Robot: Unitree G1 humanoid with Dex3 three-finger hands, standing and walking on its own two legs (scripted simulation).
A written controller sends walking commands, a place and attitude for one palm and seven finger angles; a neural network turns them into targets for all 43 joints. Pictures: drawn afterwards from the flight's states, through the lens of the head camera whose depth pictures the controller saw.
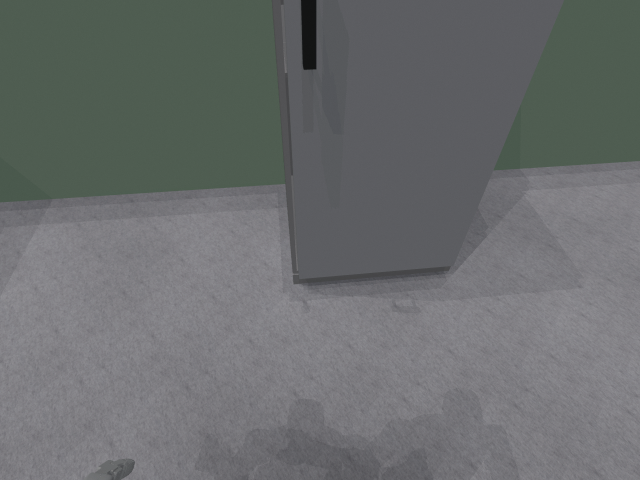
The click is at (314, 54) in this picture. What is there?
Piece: fridge door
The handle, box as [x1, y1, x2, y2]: [301, 0, 315, 69]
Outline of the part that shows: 301,0 303,68 310,69 315,68 315,0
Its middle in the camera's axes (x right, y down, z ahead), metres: -0.03 -0.46 +0.74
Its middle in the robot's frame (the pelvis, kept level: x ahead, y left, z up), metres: +0.88 +0.07 +0.25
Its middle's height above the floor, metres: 1.01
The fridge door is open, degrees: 0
